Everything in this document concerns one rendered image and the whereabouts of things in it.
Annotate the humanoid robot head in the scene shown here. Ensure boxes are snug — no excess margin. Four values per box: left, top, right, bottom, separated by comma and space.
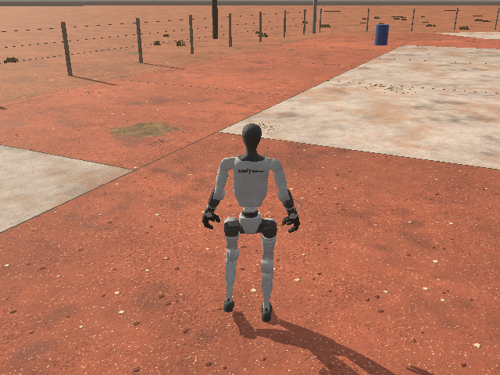
238, 123, 265, 162

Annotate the right robot foot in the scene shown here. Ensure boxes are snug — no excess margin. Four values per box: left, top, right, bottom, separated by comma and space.
261, 303, 272, 322

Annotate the robot right hand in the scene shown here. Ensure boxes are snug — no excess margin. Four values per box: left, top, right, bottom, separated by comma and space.
282, 216, 300, 233

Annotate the robot left forearm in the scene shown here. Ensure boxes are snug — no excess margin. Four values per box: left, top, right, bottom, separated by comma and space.
204, 188, 220, 217

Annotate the robot right forearm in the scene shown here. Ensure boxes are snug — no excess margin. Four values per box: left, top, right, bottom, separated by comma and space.
282, 190, 298, 219

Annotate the left robot upper arm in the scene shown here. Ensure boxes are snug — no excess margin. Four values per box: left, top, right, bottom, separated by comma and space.
212, 157, 235, 200

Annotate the right robot upper arm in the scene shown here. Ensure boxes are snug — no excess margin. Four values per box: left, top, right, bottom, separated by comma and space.
267, 158, 290, 202

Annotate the robot left hand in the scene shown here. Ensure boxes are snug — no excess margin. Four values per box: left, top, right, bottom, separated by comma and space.
202, 213, 220, 229

